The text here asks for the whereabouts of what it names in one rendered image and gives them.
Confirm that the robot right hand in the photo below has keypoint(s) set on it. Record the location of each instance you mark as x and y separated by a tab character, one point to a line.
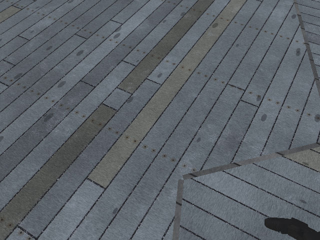
293	227

